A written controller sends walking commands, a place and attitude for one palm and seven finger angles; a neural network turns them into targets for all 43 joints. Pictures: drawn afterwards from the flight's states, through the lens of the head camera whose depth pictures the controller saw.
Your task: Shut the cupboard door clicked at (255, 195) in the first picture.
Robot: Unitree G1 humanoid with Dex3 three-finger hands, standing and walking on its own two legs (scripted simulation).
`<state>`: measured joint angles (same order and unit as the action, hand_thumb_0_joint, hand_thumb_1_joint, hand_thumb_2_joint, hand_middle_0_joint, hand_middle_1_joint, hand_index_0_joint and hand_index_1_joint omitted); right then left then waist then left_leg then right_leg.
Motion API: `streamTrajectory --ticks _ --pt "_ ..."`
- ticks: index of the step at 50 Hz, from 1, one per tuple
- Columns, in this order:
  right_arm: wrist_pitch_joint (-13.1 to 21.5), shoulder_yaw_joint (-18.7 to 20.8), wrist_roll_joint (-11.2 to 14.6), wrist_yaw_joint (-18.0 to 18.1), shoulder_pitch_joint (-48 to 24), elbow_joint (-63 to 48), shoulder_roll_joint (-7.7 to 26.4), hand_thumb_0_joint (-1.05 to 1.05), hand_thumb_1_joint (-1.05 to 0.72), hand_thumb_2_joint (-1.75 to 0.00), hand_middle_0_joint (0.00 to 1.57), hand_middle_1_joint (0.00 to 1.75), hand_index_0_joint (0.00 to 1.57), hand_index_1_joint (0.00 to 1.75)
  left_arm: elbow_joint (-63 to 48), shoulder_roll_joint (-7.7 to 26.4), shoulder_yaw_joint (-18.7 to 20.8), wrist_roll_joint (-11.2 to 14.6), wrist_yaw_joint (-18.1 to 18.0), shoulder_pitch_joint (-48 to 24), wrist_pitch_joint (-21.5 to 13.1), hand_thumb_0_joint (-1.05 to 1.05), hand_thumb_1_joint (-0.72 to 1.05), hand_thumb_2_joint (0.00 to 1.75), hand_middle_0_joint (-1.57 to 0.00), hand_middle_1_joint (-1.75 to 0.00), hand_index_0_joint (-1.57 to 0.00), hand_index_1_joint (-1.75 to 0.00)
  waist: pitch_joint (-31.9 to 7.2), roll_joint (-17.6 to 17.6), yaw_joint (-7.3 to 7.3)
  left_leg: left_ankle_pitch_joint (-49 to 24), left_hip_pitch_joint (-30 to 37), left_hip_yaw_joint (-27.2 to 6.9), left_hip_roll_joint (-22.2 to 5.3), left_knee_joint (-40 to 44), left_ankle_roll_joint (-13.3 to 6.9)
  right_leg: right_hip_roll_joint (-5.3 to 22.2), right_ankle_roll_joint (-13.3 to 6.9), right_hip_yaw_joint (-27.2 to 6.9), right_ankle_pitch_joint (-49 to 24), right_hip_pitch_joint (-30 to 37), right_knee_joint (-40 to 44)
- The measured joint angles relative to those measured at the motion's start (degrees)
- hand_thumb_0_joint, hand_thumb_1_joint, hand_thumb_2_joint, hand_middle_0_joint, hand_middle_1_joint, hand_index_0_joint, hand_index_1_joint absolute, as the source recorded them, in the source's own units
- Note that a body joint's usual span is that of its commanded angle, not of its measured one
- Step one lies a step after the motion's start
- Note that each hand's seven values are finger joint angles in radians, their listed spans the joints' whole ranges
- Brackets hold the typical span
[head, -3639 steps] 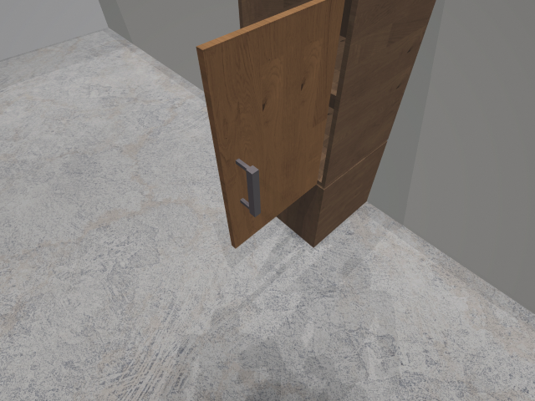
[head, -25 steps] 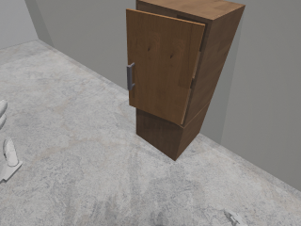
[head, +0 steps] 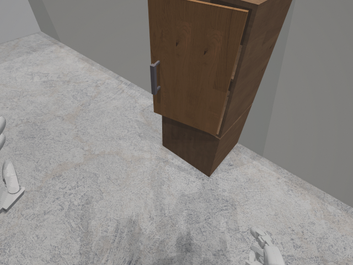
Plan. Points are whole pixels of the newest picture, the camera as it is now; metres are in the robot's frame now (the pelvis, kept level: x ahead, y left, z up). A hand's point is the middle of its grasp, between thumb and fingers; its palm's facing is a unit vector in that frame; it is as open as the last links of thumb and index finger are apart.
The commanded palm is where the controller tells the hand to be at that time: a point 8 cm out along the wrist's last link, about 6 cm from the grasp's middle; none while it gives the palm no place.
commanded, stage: let the arm hang, fingers relaxed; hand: left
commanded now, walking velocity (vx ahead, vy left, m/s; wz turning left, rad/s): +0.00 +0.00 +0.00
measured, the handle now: (156, 77) +0.91 +0.14 -0.09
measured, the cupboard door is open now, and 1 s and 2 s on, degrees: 13 13 13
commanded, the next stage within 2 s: look to check the result in 1.12 s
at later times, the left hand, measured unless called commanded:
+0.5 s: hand out of the picture -0.04 +0.20 -0.18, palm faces +0.05 -0.98 -0.22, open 7.1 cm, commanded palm none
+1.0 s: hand out of the picture -0.02 +0.18 -0.18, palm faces +0.04 -0.99 -0.16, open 7.3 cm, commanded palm none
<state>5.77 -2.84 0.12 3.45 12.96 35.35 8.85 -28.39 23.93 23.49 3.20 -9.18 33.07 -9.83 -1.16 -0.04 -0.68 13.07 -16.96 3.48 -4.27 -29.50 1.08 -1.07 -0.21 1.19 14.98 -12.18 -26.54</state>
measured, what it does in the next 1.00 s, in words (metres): stands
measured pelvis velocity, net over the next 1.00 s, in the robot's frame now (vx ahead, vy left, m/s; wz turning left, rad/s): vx -0.02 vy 0.01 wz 0.00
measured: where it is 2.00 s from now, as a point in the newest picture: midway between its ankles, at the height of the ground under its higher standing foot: outside the picture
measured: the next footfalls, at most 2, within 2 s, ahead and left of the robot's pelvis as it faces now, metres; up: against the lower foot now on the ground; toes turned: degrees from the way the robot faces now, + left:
none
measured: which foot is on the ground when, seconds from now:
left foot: down 0.00-1.00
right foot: down 0.00-1.00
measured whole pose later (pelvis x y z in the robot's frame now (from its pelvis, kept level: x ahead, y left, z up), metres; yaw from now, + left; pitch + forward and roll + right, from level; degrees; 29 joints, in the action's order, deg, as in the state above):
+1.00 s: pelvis -0.02 +0.01 +0.00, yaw +0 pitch -2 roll +0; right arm -0.5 0.9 -1.2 1.6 16.7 63.0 8.3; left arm 63.7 7.4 0.7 -1.3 -1.5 17.1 0.2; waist 0.8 0.0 -0.3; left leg 10.0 -14.0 4.4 -1.8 -25.6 -0.5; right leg 1.2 1.0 0.5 13.4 -10.7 -25.7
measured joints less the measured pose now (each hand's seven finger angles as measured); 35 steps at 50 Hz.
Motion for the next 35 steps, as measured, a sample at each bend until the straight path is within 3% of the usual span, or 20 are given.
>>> streamTrajectory --ticks 1,3,6,10,14,16,22,35 --pt "-0.3 0.2 0.1 0.1 0.1 0.2 0.5 0.01 -0.9 -0.9 0.2 0.3 0.2 0.3 0.3 -0.2 -0.2 0.0 0.0 0.2 0.2 0.01 0.89 0.9 -0.21 -0.31 -0.21 -0.3 -0.1 -0.2 0.13 0.1 0.0 -0.1 -0.1 -0.1 0.1 -0.1 -0.1 0.0 0.1 0.1 0.0" --pt "1.4 1.9 0.2 -1.9 -0.3 3.3 2.7 0.01 -0.9 -0.9 0.2 0.3 0.2 0.3 8.7 -0.3 -4.2 -1.7 2.2 -4.0 -0.2 0.0 0.9 0.9 -0.21 -0.31 -0.2 -0.3 -0.8 -1.8 0.99 0.5 -1.4 -0.6 0.1 -1.7 0.0 0.2 -0.1 0.6 0.8 -1.1 -1.7" --pt "-1.5 3.2 -0.5 -3.5 -2.6 7.6 7.2 0.01 -0.9 -0.9 0.2 0.3 0.2 0.3 29.6 -2.8 -12.6 -3.7 6.4 -12.6 5.9 0.0 0.9 0.9 -0.2 -0.31 -0.2 -0.3 -1.3 -4.2 1.6 1.4 -3.2 -0.9 1.0 -4.5 -0.4 1.1 0.1 0.9 2.6 -3.3 -5.9" --pt "-5.3 4.1 -1.4 -3.5 -4.0 10.2 9.1 0.01 -0.9 -0.9 0.2 0.3 0.2 0.3 55.0 -7.6 -20.5 -4.7 8.7 -18.3 11.9 0.0 0.91 0.9 -0.19 -0.3 -0.19 -0.3 0.4 -3.5 -0.54 1.8 -3.6 -0.7 2.1 -6.3 -0.7 2.4 0.2 0.8 4.4 -4.6 -9.9" --pt "-6.9 3.7 -2.0 -3.3 -2.3 13.5 7.6 0.01 -0.9 -0.9 0.2 0.3 0.2 0.3 71.5 -12.7 -24.6 -4.7 9.1 -18.7 13.8 0.01 0.91 0.9 -0.2 -0.3 -0.19 -0.3 2.8 0.3 -1.76 0.9 -2.1 -0.6 2.3 -4.9 -0.7 2.5 0.4 0.7 3.9 -3.5 -9.3" --pt "-7.3 3.3 -2.0 -3.0 -0.5 16.1 6.4 0.01 -0.91 -0.9 0.2 0.3 0.19 0.3 76.2 -14.2 -23.1 -3.8 7.9 -18.2 13.3 -0.01 0.96 0.9 -0.2 -0.3 -0.2 -0.3 3.6 1.6 -1.37 0.2 -1.7 -1.1 1.8 -3.8 -0.6 1.9 0.2 1.1 2.7 -2.5 -7.2" --pt "-8.1 3.0 -1.9 -2.5 4.0 22.9 2.9 0.01 -0.91 -0.9 0.2 0.3 0.19 0.3 84.7 -11.5 -22.0 -4.3 8.2 -16.4 12.0 -0.03 1.0 0.9 -0.21 -0.31 -0.2 -0.3 4.5 1.8 0.47 -1.9 -0.5 -1.9 0.9 -0.3 -0.3 0.8 -0.3 2.0 -0.7 0.1 -1.1" --pt "-7.2 3.4 -1.3 -2.2 5.3 27.5 -0.4 0.01 -0.9 -0.9 0.2 0.3 0.2 0.3 93.2 -12.9 -22.3 -4.3 7.8 -13.0 11.1 0.0 0.92 0.9 -0.2 -0.3 -0.19 -0.3 3.4 -1.5 0.58 -3.3 2.1 0.2 1.9 3.2 -1.3 1.8 0.8 0.1 -2.1 1.4 1.2"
